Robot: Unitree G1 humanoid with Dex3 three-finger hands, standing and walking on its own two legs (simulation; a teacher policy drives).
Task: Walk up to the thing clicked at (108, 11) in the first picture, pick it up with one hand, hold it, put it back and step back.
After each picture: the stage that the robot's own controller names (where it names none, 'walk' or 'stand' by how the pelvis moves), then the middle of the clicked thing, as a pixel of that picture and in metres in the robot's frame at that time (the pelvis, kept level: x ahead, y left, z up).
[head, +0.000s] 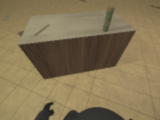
stand; (107, 20) +0.98 -0.10 +0.12
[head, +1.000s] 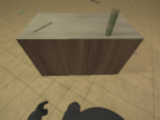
walk; (111, 23) +0.88 -0.09 +0.14
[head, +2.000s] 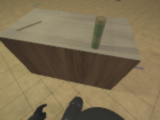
walk; (97, 34) +0.61 +0.07 +0.13
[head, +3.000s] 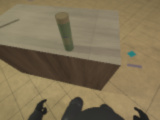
stand; (66, 35) +0.49 +0.23 +0.16
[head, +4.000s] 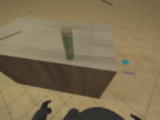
stand; (68, 46) +0.47 +0.21 +0.13
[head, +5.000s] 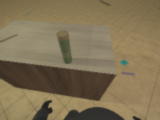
stand; (65, 49) +0.44 +0.22 +0.13
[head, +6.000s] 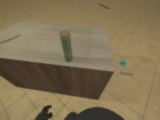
stand; (67, 48) +0.48 +0.22 +0.11
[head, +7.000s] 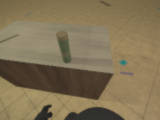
stand; (65, 49) +0.46 +0.23 +0.11
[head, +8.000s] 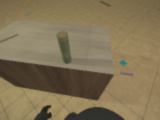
stand; (65, 49) +0.45 +0.23 +0.11
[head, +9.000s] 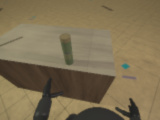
rise first; (67, 51) +0.45 +0.23 +0.11
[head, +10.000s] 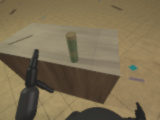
go down; (72, 49) +0.47 +0.22 +0.12
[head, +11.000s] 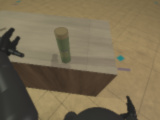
go down; (64, 48) +0.44 +0.20 +0.13
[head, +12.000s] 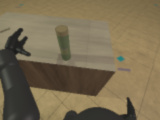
approach; (64, 45) +0.47 +0.20 +0.13
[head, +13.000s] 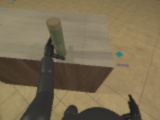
close; (58, 41) +0.46 +0.22 +0.16
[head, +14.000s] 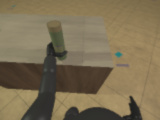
lift; (58, 43) +0.45 +0.22 +0.16
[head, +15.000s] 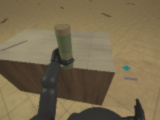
lift; (65, 49) +0.33 +0.17 +0.26
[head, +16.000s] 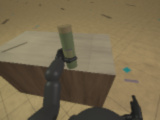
hold; (68, 48) +0.36 +0.17 +0.25
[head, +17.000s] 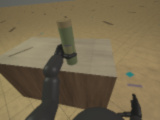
hold; (68, 44) +0.34 +0.16 +0.31
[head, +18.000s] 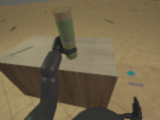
crouch; (67, 38) +0.32 +0.15 +0.35
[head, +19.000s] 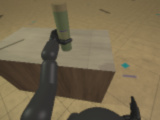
crouch; (63, 30) +0.43 +0.19 +0.31
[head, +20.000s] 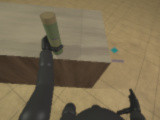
lower; (54, 37) +0.48 +0.23 +0.16
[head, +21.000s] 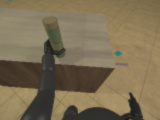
lower; (56, 40) +0.46 +0.23 +0.16
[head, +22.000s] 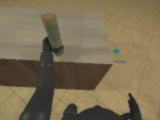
lower; (54, 38) +0.48 +0.23 +0.16
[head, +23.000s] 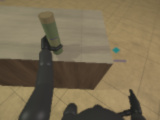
lower; (53, 36) +0.48 +0.23 +0.17
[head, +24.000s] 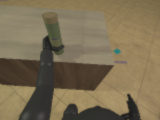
loosen; (55, 37) +0.48 +0.23 +0.16
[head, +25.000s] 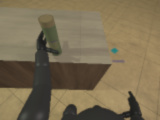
withdraw; (52, 39) +0.47 +0.23 +0.16
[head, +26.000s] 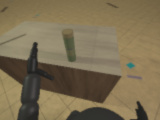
sink last; (70, 47) +0.46 +0.22 +0.14
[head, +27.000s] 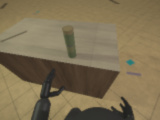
stand; (70, 44) +0.49 +0.22 +0.13
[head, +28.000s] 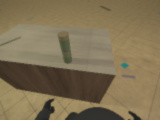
stand; (65, 49) +0.46 +0.23 +0.13
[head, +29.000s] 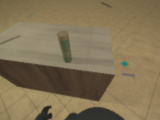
stand; (65, 49) +0.47 +0.23 +0.11
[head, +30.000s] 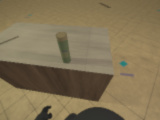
stand; (64, 49) +0.46 +0.24 +0.11
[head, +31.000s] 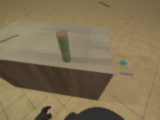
stand; (64, 48) +0.47 +0.24 +0.11
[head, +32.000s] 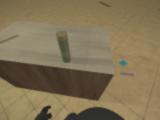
stand; (64, 49) +0.46 +0.24 +0.11
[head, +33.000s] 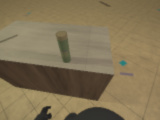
walk; (64, 49) +0.46 +0.24 +0.11
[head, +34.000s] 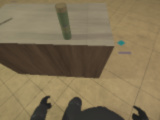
walk; (64, 24) +0.62 +0.26 +0.14
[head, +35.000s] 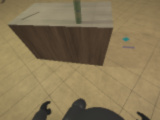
walk; (77, 11) +0.96 +0.26 +0.13
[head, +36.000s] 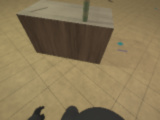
stand; (85, 10) +1.13 +0.17 +0.13
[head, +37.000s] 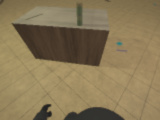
stand; (79, 14) +1.07 +0.23 +0.11
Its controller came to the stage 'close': yes
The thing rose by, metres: 0.22
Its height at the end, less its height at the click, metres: +0.00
